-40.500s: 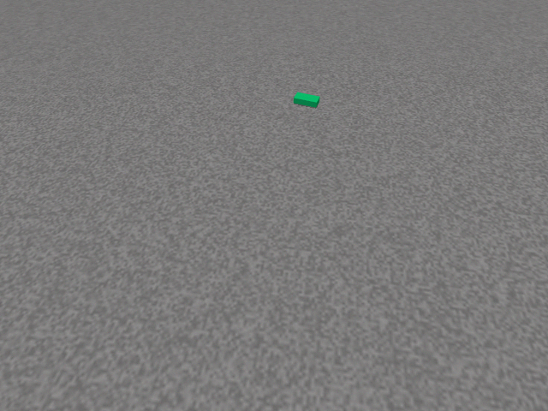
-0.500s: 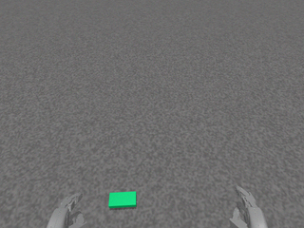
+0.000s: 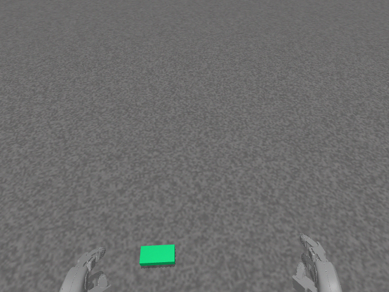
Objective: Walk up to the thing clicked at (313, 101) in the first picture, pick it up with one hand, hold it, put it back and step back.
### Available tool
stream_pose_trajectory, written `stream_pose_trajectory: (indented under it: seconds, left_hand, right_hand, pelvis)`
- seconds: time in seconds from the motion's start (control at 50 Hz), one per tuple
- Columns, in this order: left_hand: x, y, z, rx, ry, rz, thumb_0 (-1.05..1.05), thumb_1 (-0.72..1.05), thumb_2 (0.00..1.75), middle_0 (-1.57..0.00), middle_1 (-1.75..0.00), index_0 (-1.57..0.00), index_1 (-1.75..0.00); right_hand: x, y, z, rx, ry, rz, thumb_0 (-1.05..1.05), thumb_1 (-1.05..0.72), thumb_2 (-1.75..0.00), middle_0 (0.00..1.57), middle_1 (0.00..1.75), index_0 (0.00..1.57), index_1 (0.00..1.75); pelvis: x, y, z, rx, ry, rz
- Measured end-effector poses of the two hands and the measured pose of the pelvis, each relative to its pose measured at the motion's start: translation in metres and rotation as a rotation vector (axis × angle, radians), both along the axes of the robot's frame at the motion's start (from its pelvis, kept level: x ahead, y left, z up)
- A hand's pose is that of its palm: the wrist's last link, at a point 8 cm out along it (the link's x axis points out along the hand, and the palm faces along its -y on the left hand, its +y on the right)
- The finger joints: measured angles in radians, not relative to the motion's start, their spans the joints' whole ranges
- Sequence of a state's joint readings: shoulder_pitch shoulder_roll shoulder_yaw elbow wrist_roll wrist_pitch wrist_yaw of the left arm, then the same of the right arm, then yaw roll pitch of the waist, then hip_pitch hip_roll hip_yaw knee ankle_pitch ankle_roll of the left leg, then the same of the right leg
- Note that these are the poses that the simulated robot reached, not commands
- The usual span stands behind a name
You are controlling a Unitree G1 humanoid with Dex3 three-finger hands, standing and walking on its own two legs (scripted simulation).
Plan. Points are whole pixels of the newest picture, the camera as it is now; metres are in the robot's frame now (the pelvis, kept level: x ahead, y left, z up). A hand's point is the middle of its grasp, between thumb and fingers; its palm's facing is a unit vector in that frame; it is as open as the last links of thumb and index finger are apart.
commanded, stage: home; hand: left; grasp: from above
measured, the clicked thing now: (157, 255) +0.43 +0.17 -0.70
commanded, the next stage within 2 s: stand in 0.78 s
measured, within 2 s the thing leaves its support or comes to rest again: neither
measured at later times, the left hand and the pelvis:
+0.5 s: hand (110, 288) +0.17 +0.18 -0.05, palm faces +0.04 -0.98 -0.20, open 7.4 cm; pelvis +0.00 +0.00 +0.00, yaw +0 degrees
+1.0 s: hand (105, 291) +0.17 +0.20 -0.08, palm faces +0.01 -0.95 -0.31, open 7.4 cm; pelvis +0.00 -0.01 +0.01, yaw +0 degrees
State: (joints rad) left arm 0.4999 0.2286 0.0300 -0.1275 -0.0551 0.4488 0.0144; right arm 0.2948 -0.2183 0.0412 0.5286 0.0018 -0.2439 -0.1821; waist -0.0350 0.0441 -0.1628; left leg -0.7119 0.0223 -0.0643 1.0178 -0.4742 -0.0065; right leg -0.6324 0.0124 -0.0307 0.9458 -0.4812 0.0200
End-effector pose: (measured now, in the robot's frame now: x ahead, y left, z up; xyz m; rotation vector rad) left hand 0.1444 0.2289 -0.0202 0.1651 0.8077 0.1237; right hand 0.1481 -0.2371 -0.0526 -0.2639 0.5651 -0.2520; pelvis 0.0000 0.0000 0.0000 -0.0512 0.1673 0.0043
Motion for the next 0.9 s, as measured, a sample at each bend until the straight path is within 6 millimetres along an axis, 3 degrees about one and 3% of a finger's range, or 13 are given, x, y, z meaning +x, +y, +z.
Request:
stream_pose_trajectory:
  seconds: [0.9]
  left_hand:
    - [0.010,-0.007,-0.002,0.031,-0.012,-0.021,0.01,0.91,0.90,-0.20,-0.30,-0.20,-0.30]
  right_hand:
    - [0.004,-0.013,-0.007,-0.009,0.043,0.008,0.01,-0.90,-0.89,0.20,0.30,0.20,0.30]
  pelvis:
    - [0.006,-0.008,0.000,0.011,-0.008,0.001]
